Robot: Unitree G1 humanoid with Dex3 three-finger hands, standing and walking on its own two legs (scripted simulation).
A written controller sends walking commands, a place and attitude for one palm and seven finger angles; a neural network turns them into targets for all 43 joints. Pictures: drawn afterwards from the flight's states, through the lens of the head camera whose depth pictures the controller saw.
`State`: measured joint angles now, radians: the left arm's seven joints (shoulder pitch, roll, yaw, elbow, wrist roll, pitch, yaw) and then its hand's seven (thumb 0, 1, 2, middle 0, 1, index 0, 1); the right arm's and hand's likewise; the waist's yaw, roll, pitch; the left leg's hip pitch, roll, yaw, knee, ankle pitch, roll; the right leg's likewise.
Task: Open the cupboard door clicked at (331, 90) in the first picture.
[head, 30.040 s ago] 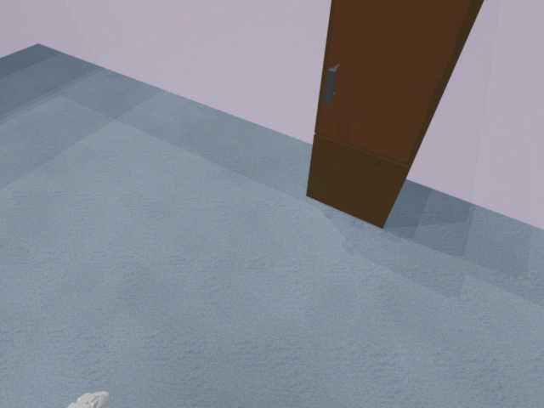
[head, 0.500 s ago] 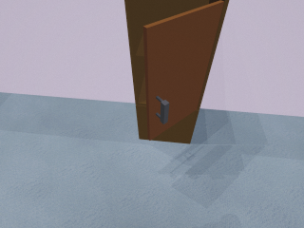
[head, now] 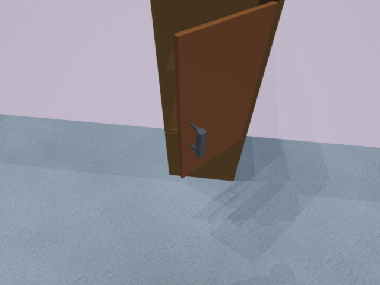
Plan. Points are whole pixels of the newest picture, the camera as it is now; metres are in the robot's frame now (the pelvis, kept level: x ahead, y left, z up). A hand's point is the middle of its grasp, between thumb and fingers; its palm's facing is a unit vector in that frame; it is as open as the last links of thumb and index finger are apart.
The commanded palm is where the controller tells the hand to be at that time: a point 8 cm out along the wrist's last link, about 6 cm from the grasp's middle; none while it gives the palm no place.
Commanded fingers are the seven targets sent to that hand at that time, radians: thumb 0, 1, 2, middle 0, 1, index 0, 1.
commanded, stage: look to check the result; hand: left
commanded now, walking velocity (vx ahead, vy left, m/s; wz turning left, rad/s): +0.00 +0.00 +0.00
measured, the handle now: (196, 140) +0.58 +0.02 -0.11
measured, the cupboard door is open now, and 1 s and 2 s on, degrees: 45 45 45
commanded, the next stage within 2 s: walk to a spot facing it in 0.38 s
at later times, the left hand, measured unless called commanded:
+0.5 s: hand out of the picture -0.01 +0.16 -0.18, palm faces +0.05 -0.98 -0.18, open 7.3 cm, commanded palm none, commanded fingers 0.00 0.90 0.90 -0.20 -0.30 -0.20 -0.30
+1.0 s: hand out of the picture +0.08 +0.18 -0.17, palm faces -0.15 -0.95 -0.27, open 7.3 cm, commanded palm none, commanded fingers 0.00 0.90 0.90 -0.20 -0.30 -0.20 -0.30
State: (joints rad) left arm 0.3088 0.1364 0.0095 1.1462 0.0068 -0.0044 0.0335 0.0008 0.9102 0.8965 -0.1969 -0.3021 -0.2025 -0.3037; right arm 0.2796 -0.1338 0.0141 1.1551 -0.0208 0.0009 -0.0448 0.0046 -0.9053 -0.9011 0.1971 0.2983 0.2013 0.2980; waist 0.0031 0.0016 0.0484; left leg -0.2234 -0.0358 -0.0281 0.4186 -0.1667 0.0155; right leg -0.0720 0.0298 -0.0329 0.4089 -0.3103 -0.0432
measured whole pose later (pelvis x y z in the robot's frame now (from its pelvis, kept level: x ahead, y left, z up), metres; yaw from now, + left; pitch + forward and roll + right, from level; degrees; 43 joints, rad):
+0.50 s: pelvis +0.01 -0.01 +0.00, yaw +0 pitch -2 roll +1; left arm 0.30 0.13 0.01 1.14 0.01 -0.01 0.03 0.00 0.91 0.90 -0.20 -0.30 -0.20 -0.30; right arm 0.25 -0.15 0.01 1.15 -0.02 0.00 -0.05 0.01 -0.91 -0.90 0.20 0.30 0.20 0.30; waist 0.01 0.00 0.05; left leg -0.20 -0.03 -0.03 0.41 -0.18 0.00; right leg -0.05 0.04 -0.03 0.39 -0.32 -0.06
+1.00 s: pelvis -0.01 -0.02 -0.01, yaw -14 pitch +0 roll +1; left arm 0.20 0.21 0.09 0.98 0.02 0.06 -0.02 0.00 0.91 0.90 -0.20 -0.30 -0.20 -0.30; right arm 0.21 -0.21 -0.04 1.00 -0.04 0.01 -0.05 0.00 -0.90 -0.90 0.20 0.30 0.20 0.30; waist 0.02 0.03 0.11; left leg -0.28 0.10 0.16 0.56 -0.26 -0.02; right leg -0.32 0.00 -0.03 0.78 -0.47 -0.02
